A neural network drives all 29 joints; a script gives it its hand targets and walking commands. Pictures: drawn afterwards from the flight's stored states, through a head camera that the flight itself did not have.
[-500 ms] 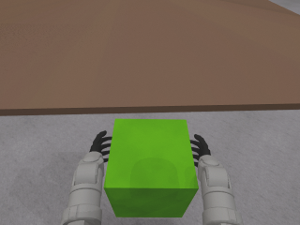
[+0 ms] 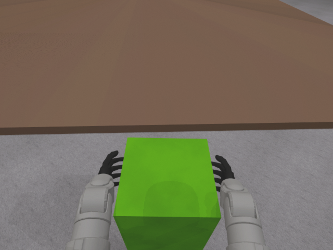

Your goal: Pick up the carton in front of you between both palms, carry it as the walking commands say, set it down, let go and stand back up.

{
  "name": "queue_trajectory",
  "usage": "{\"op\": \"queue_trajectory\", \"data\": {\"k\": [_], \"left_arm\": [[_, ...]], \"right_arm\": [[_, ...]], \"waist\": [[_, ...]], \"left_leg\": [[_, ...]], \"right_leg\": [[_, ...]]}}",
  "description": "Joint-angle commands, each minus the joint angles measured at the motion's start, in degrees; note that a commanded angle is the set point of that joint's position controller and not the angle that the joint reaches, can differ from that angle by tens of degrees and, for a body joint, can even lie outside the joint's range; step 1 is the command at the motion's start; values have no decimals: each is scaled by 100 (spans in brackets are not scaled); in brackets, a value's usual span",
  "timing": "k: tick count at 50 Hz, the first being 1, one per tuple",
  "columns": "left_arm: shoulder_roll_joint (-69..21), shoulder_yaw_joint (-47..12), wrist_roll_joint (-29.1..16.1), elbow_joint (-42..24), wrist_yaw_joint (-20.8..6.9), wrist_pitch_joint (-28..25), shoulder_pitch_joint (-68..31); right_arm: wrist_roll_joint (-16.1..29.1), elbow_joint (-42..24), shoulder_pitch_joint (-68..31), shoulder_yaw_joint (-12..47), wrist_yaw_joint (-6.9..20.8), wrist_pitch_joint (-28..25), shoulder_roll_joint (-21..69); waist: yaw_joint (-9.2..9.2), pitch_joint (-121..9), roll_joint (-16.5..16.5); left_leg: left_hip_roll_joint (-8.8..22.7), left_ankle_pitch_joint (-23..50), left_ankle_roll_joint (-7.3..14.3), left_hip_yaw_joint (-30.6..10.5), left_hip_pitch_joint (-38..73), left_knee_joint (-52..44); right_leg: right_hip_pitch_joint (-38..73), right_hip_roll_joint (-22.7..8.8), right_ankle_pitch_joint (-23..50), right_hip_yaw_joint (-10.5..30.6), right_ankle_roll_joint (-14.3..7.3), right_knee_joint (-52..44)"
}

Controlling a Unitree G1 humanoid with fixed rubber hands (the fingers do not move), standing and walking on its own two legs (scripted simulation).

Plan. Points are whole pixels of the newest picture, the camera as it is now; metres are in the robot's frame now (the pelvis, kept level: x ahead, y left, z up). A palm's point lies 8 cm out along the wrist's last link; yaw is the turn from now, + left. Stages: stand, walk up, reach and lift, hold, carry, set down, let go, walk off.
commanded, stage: reach and lift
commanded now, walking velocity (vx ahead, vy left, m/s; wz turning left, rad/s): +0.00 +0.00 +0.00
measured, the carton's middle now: (166, 196) +0.29 +0.00 -0.04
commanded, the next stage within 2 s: hold in 0.08 s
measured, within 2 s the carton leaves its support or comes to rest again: neither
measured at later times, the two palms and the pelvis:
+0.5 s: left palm (103, 179) +0.28 +0.15 +0.05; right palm (229, 184) +0.27 -0.15 +0.05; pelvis -0.01 +0.00 +0.00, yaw +0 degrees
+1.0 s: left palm (104, 176) +0.28 +0.15 +0.05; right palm (228, 181) +0.28 -0.15 +0.05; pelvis +0.00 +0.00 +0.00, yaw +0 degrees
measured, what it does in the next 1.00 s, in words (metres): stands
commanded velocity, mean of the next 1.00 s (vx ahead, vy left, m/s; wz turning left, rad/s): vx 0.05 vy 0.00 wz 0.00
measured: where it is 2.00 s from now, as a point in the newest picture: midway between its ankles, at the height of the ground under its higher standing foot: (160, 238)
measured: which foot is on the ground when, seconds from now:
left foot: down 0.00-1.00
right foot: down 0.00-1.00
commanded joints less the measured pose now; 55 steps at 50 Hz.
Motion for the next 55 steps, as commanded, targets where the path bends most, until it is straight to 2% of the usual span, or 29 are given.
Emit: {"op": "queue_trajectory", "data": {"k": [1, 9, 15, 27, 46, 47, 49, 50, 51, 54, 55], "left_arm": [[-5402, -3066, -1372, -125, -1337, -89, -2471], [-5375, -3408, -1583, -654, -1289, 156, -2515], [-5150, -3003, -1347, -287, -1304, 349, -2582], [-5314, -2994, -1370, -143, -1367, 272, -3136], [-5249, -3045, -1389, -348, -1325, 304, -2784], [-5242, -3116, -1433, -402, -1329, 317, -2894], [-5245, -3265, -1536, -598, -1302, 344, -2870], [-5280, -3389, -1627, -746, -1278, 374, -2955], [-5300, -3540, -1731, -942, -1248, 417, -3004], [-5168, -3962, -2020, -1505, -1112, 700, -2867], [-5077, -4097, -2099, -1683, -1062, 852, -2783]], "right_arm": [[1437, -324, -2739, 3091, 1387, -173, 5348], [1651, -865, -2796, 3448, 1343, 76, 5333], [1409, -459, -2834, 3024, 1360, 269, 5101], [1433, -331, -3391, 3028, 1409, 201, 5291], [1459, -530, -3038, 3057, 1375, 227, 5213], [1496, -574, -3145, 3105, 1375, 248, 5200], [1626, -793, -3179, 3271, 1355, 267, 5224], [1713, -954, -3263, 3401, 1334, 301, 5239], [1800, -1132, -3315, 3527, 1310, 347, 5243], [2105, -1637, -3215, 3971, 1209, 631, 5110], [2200, -1806, -3157, 4113, 1168, 777, 5026]], "waist": [[-2, -1315, 2], [-3, -1481, 2], [-5, -736, 2], [-4, -1014, -16], [-5, -1120, -1], [18, -1123, -40], [16, -1116, -81], [-1, -1008, -91], [-4, -938, -119], [27, -1457, -257], [33, -1584, -325]], "left_leg": [[-322, 1455, -89, 358, 293, -227], [-312, 1648, -97, 328, 510, -301], [-293, 702, -51, 398, 208, -451], [-278, 448, -31, 430, 176, -363], [-297, 1072, -62, 393, 382, -371], [669, 329, 43, 232, -343, 107], [551, -2059, 138, 80, -792, -66], [522, -2692, 167, 63, -1042, -42], [529, -2664, 176, 100, -1156, 63], [525, -1537, 146, 461, -1124, 606], [532, -1574, 139, 519, -1216, 694]], "right_leg": [[423, 319, 1354, -352, 54, -207], [637, 326, 1537, -346, 61, -282], [354, 289, 604, -389, 14, -430], [371, 269, 391, -410, 9, -343], [541, 294, 978, -384, 28, -352], [-104, -686, 209, -266, -42, 150], [-626, -626, -2217, 5, -152, -102], [-846, -643, -2904, 70, -194, -133], [-949, -685, -2940, 91, -222, -117], [-760, -857, -2060, 62, -353, 61], [-710, -939, -2173, 150, -421, 61]]}}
